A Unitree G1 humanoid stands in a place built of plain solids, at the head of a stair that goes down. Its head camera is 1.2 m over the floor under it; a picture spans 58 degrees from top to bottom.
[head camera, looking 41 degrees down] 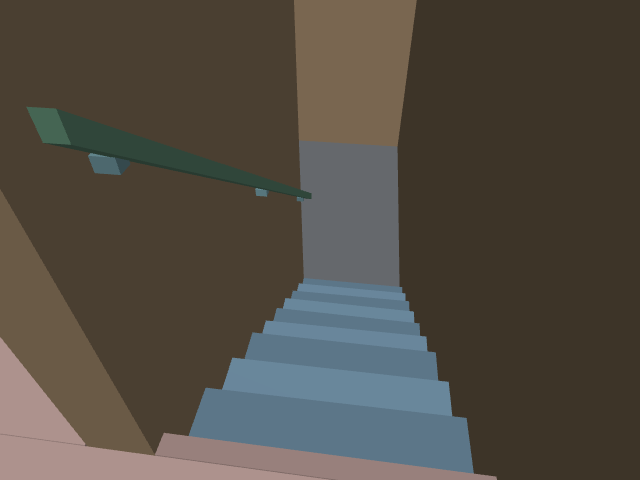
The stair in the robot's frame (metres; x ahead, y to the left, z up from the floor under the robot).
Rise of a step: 0.19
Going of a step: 0.25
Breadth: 0.90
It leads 7 degrees to the right of straight ahead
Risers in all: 10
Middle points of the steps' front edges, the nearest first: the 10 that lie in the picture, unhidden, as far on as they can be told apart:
0.50 -0.01 0.00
0.76 -0.04 -0.20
1.00 -0.07 -0.38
1.27 -0.11 -0.57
1.50 -0.14 -0.76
1.74 -0.17 -0.94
1.99 -0.20 -1.13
2.24 -0.23 -1.32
2.49 -0.27 -1.51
2.73 -0.30 -1.69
